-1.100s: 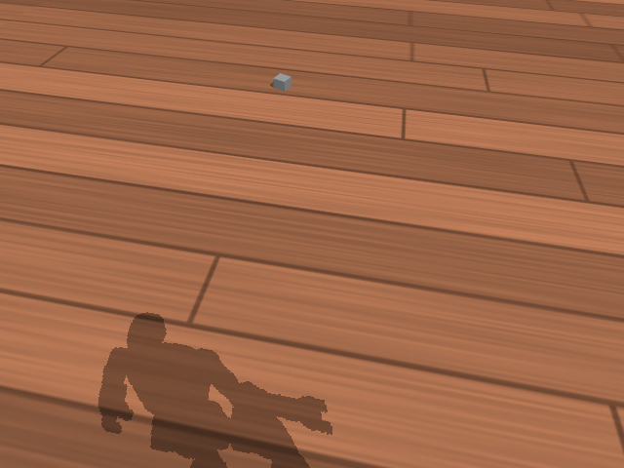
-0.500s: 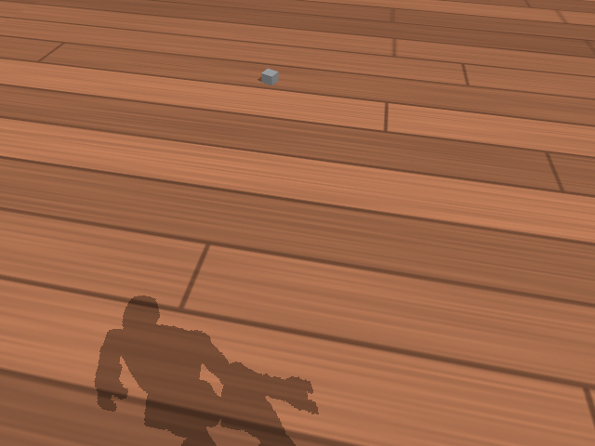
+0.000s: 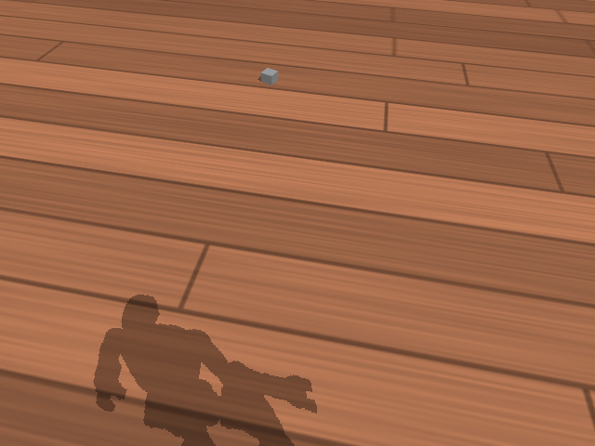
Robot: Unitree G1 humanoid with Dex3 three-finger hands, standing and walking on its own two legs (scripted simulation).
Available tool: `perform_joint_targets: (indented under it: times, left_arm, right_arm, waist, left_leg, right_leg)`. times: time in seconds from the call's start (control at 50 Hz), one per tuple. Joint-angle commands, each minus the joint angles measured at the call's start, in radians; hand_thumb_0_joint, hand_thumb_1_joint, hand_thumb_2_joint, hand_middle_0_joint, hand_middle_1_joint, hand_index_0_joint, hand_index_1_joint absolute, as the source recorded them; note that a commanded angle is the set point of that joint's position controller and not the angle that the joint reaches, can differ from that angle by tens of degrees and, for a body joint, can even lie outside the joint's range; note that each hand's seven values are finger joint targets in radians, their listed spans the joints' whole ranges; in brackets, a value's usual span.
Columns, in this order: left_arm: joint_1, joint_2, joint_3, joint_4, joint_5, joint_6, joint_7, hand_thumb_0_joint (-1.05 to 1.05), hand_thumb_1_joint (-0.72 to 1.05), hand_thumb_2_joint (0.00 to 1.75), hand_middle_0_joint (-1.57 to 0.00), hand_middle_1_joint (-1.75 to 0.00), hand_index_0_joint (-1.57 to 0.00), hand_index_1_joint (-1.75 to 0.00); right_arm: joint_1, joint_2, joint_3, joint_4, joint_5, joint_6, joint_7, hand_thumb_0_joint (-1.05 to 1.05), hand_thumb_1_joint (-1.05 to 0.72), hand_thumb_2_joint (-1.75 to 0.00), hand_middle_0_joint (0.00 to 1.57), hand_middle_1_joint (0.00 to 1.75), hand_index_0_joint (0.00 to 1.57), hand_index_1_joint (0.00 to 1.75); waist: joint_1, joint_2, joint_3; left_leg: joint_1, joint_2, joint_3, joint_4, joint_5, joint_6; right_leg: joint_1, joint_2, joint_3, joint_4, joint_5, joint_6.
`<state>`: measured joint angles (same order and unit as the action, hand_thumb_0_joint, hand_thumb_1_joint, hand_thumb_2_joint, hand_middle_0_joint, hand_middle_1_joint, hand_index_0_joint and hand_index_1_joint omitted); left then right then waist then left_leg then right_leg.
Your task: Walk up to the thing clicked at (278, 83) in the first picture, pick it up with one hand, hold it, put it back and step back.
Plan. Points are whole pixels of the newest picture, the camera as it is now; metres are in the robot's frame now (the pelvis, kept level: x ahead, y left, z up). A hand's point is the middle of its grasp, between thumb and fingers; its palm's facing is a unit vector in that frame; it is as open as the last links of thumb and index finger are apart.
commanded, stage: stand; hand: left
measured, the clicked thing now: (269, 76) +2.38 +0.17 -0.75
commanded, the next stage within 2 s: walk up in 0.02 s
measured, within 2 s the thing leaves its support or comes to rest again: neither
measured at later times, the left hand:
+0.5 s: hand out of the picture +0.15 +0.37 -0.17, palm faces +0.00 -0.93 -0.38, open 7.4 cm
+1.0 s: hand (171, 223) +0.56 +0.27 -0.13, palm faces -0.02 -0.93 -0.38, open 7.3 cm
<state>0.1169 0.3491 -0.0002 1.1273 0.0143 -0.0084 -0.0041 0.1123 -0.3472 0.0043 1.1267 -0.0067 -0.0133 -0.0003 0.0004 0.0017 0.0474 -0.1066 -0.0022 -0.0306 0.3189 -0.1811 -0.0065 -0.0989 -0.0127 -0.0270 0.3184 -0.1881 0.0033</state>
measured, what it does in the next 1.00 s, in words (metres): walks ahead: left foot, then right foot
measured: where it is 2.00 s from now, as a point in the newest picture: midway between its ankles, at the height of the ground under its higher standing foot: (291, 231)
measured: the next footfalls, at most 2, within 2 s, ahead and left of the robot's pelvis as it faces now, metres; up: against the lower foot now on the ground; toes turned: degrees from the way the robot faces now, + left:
left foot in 0.38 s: +0.22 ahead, +0.19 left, +0.00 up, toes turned +7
right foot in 0.84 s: +0.53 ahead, -0.12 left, +0.00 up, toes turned -7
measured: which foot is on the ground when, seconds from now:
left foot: down 0.00-0.14, up 0.16-0.36, down 0.38-0.88, up 0.90-1.00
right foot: down 0.00-0.40, up 0.42-0.82, down 0.84-1.00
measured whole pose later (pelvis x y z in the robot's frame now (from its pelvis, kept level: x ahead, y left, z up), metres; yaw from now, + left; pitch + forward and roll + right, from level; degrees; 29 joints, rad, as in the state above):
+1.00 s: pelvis +0.44 +0.00 -0.02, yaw +0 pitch -2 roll +0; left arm 0.15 0.38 0.05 0.91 0.00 -0.09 -0.08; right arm 0.28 -0.45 -0.06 0.99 0.00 -0.06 0.06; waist 0.00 0.07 0.05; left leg -0.34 0.08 -0.01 1.15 -0.32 0.04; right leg -0.31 -0.06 -0.10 0.55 -0.21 -0.02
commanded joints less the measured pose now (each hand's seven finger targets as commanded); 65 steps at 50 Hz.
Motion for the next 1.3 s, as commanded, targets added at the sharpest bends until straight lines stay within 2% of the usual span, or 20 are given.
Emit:
perform_joint_targets:
  times: [0.0, 0.06, 0.1, 0.12, 0.16, 0.22, 0.34, 0.36, 0.4, 0.42, 0.5, 0.76, 0.82, 0.84, 0.86, 0.96, 1.16, 1.24, 1.26, 1.28]
  left_arm:
    - [0.01, 0.35, 0.116, -0.121, 0.013, -0.048, -0.028, 0.0, 0.9, 0.9, -0.2, -0.3, -0.2, -0.3]
    - [-0.025, 0.278, 0.112, -0.162, 0.02, -0.059, -0.058, 0.0, 0.9, 0.9, -0.2, -0.3, -0.2, -0.3]
    - [0.126, 0.313, 0.127, -0.127, 0.022, -0.07, -0.057, 0.0, 0.9, 0.9, -0.2, -0.3, -0.2, -0.3]
    - [0.203, 0.367, 0.143, -0.103, 0.025, -0.074, -0.053, 0.0, 0.9, 0.9, -0.2, -0.3, -0.2, -0.3]
    - [0.143, 0.419, 0.156, -0.153, 0.024, -0.081, -0.051, 0.0, 0.9, 0.9, -0.2, -0.3, -0.2, -0.3]
    - [0.006, 0.402, 0.143, -0.208, 0.025, -0.086, -0.048, 0.0, 0.9, 0.9, -0.2, -0.3, -0.2, -0.3]
    - [-0.033, 0.356, 0.114, -0.242, 0.01, -0.074, -0.076, 0.0, 0.9, 0.9, -0.2, -0.3, -0.2, -0.3]
    - [-0.004, 0.306, 0.097, -0.243, 0.017, -0.071, -0.078, 0.0, 0.9, 0.9, -0.2, -0.3, -0.2, -0.3]
    - [-0.01, 0.263, 0.073, -0.281, 0.0, -0.077, -0.065, 0.0, 0.9, 0.9, -0.2, -0.3, -0.2, -0.3]
    - [0.004, 0.333, 0.074, -0.274, 0.0, -0.08, -0.059, 0.0, 0.9, 0.9, -0.2, -0.3, -0.2, -0.3]
    - [0.096, 0.351, 0.102, -0.184, -0.011, -0.072, -0.088, 0.0, 0.9, 0.9, -0.2, -0.3, -0.2, -0.3]
    - [-0.133, 0.266, 0.105, -0.275, -0.007, -0.065, -0.124, 0.0, 0.9, 0.9, -0.2, -0.3, -0.2, -0.3]
    - [0.15, 0.321, 0.142, -0.189, -0.006, -0.071, -0.093, 0.0, 0.9, 0.9, -0.2, -0.3, -0.2, -0.3]
    - [0.327, 0.414, 0.178, -0.165, 0.007, -0.077, -0.071, 0.0, 0.9, 0.9, -0.2, -0.3, -0.2, -0.3]
    - [0.343, 0.508, 0.189, -0.17, -0.011, -0.085, -0.063, 0.0, 0.9, 0.9, -0.2, -0.3, -0.2, -0.3]
    - [0.076, 0.339, 0.139, -0.253, -0.026, -0.104, -0.043, 0.0, 0.9, 0.9, -0.2, -0.3, -0.2, -0.3]
    - [0.088, 0.367, 0.131, -0.292, -0.007, -0.124, -0.057, 0.0, 0.9, 0.9, -0.2, -0.3, -0.2, -0.3]
    - [0.075, 0.348, 0.12, -0.295, -0.004, -0.104, -0.045, 0.0, 0.9, 0.9, -0.2, -0.3, -0.2, -0.3]
    - [0.135, 0.287, 0.095, -0.292, -0.012, -0.097, -0.039, 0.0, 0.9, 0.9, -0.2, -0.3, -0.2, -0.3]
    - [0.2, 0.197, 0.069, -0.315, -0.033, -0.094, -0.038, 0.0, 0.9, 0.9, -0.2, -0.3, -0.2, -0.3]
  right_arm:
    - [0.028, -0.338, -0.121, -0.116, -0.015, -0.045, 0.025, 0.0, -0.9, -0.9, 0.2, 0.3, 0.2, 0.3]
    - [-0.068, -0.304, -0.126, -0.173, -0.024, -0.05, 0.058, 0.0, -0.9, -0.9, 0.2, 0.3, 0.2, 0.3]
    - [-0.152, -0.265, -0.127, -0.217, -0.023, -0.061, 0.068, 0.0, -0.9, -0.9, 0.2, 0.3, 0.2, 0.3]
    - [-0.2, -0.235, -0.117, -0.246, -0.022, -0.063, 0.069, 0.0, -0.9, -0.9, 0.2, 0.3, 0.2, 0.3]
    - [-0.204, -0.271, -0.117, -0.255, -0.026, -0.066, 0.07, 0.0, -0.9, -0.9, 0.2, 0.3, 0.2, 0.3]
    - [-0.104, -0.296, -0.131, -0.236, -0.014, -0.067, 0.095, 0.0, -0.9, -0.9, 0.2, 0.3, 0.2, 0.3]
    - [0.151, -0.297, -0.162, -0.174, -0.02, -0.059, 0.092, 0.0, -0.9, -0.9, 0.2, 0.3, 0.2, 0.3]
    - [0.302, -0.337, -0.184, -0.137, -0.025, -0.063, 0.075, 0.0, -0.9, -0.9, 0.2, 0.3, 0.2, 0.3]
    - [0.332, -0.523, -0.214, -0.182, -0.017, -0.08, 0.054, 0.0, -0.9, -0.9, 0.2, 0.3, 0.2, 0.3]
    - [0.191, -0.51, -0.209, -0.224, 0.008, -0.082, 0.052, 0.0, -0.9, -0.9, 0.2, 0.3, 0.2, 0.3]
    - [0.078, -0.35, -0.147, -0.262, 0.009, -0.102, 0.05, 0.0, -0.9, -0.9, 0.2, 0.3, 0.2, 0.3]
    - [0.151, -0.379, -0.152, -0.248, -0.004, -0.105, 0.051, 0.0, -0.9, -0.9, 0.2, 0.3, 0.2, 0.3]
    - [0.177, -0.333, -0.132, -0.251, -0.019, -0.091, 0.043, 0.0, -0.9, -0.9, 0.2, 0.3, 0.2, 0.3]
    - [0.234, -0.254, -0.106, -0.266, -0.002, -0.091, 0.043, 0.0, -0.9, -0.9, 0.2, 0.3, 0.2, 0.3]
    - [0.232, -0.249, -0.103, -0.295, 0.021, -0.099, 0.038, 0.0, -0.9, -0.9, 0.2, 0.3, 0.2, 0.3]
    - [0.177, -0.29, -0.113, -0.232, 0.012, -0.082, 0.06, 0.0, -0.9, -0.9, 0.2, 0.3, 0.2, 0.3]
    - [-0.025, -0.245, -0.128, -0.302, -0.006, -0.072, 0.117, 0.0, -0.9, -0.9, 0.2, 0.3, 0.2, 0.3]
    - [0.225, -0.308, -0.16, -0.232, -0.021, -0.076, 0.096, 0.0, -0.9, -0.9, 0.2, 0.3, 0.2, 0.3]
    - [0.362, -0.363, -0.182, -0.199, -0.039, -0.084, 0.077, 0.0, -0.9, -0.9, 0.2, 0.3, 0.2, 0.3]
    - [0.369, -0.451, -0.201, -0.229, -0.042, -0.093, 0.059, 0.0, -0.9, -0.9, 0.2, 0.3, 0.2, 0.3]
  waist:
    - [0.005, 0.004, -0.224]
    - [0.041, 0.062, 0.023]
    - [0.121, -0.025, -0.015]
    - [0.162, -0.145, -0.013]
    - [0.135, -0.13, 0.07]
    - [0.043, -0.153, 0.091]
    - [-0.085, -0.025, -0.05]
    - [-0.153, 0.114, -0.132]
    - [-0.168, 0.314, -0.131]
    - [-0.091, 0.161, -0.052]
    - [0.001, 0.089, 0.042]
    - [-0.028, 0.086, 0.041]
    - [0.119, -0.069, -0.155]
    - [0.182, -0.278, -0.268]
    - [0.161, -0.406, -0.28]
    - [0.023, -0.151, -0.036]
    - [0.031, -0.087, 0.0]
    - [-0.098, 0.066, -0.12]
    - [-0.152, 0.211, -0.192]
    - [-0.121, 0.408, -0.218]
  left_leg:
    - [-0.007, 0.122, -0.117, 0.052, -0.439, 0.123]
    - [-0.257, 0.174, -0.207, 0.056, -0.517, 0.151]
    - [-0.397, 0.093, -0.086, 0.191, -0.349, 0.072]
    - [-0.624, 0.009, 0.051, 0.35, -0.287, 0.034]
    - [-0.728, 0.081, -0.019, 0.548, -0.304, 0.026]
    - [-0.55, 0.149, -0.051, 0.444, -0.307, 0.021]
    - [0.167, 0.022, 0.159, 0.223, -0.012, 0.022]
    - [0.4, 0.018, 0.121, 0.22, -0.103, 0.052]
    - [0.284, 0.452, -0.739, -0.257, -0.849, 0.205]
    - [0.174, 0.494, -0.714, -0.274, -0.799, 0.264]
    - [-0.066, 0.322, -0.207, -0.2, -0.442, 0.182]
    - [0.014, 0.278, 0.043, -0.115, -0.057, 0.166]
    - [-0.099, 0.162, 0.174, 0.421, 0.254, 0.098]
    - [-0.328, 0.08, 0.183, 0.734, 0.047, 0.055]
    - [-0.593, -0.031, 0.112, 0.918, -0.305, 0.025]
    - [-0.466, 0.148, -0.031, 0.782, -0.059, 0.05]
    - [-0.261, 0.118, 0.091, 0.267, 0.194, 0.004]
    - [0.06, 0.052, 0.128, 0.213, 0.004, 0.067]
    - [0.255, 0.113, 0.0, 0.161, -0.169, 0.124]
    - [0.396, 0.389, -0.514, 0.029, -0.281, 0.197]
  right_leg:
    - [0.044, -0.091, 0.071, 0.079, -0.385, -0.068]
    - [-0.166, -0.127, 0.129, 0.169, -0.459, -0.093]
    - [0.049, -0.178, 0.206, 0.024, -0.455, -0.13]
    - [0.252, -0.288, 0.377, -0.133, -0.569, -0.189]
    - [0.213, -0.452, 0.567, -0.265, -0.63, -0.28]
    - [0.062, -0.37, 0.364, -0.235, -0.529, -0.232]
    - [-0.342, -0.151, -0.025, 0.074, -0.31, -0.137]
    - [-0.48, -0.097, -0.074, 0.371, -0.228, -0.117]
    - [-0.706, 0.059, 0.097, 0.907, -0.386, -0.074]
    - [-0.695, -0.034, 0.177, 0.938, -0.272, -0.071]
    - [-0.538, -0.14, 0.115, 0.693, -0.086, -0.011]
    - [-0.356, -0.102, -0.051, 0.254, 0.109, -0.027]
    - [0.128, -0.003, -0.11, 0.187, -0.013, -0.075]
    - [0.363, -0.169, 0.169, 0.122, -0.322, -0.103]
    - [0.486, -0.414, 0.692, -0.077, -0.368, -0.218]
    - [-0.017, -0.253, 0.203, -0.103, -0.168, -0.168]
    - [-0.147, -0.218, 0.0, -0.149, -0.134, -0.18]
    - [-0.136, -0.182, -0.055, 0.271, 0.191, -0.141]
    - [-0.296, -0.112, -0.091, 0.611, 0.152, -0.103]
    - [-0.58, 0.05, -0.043, 0.884, -0.313, -0.048]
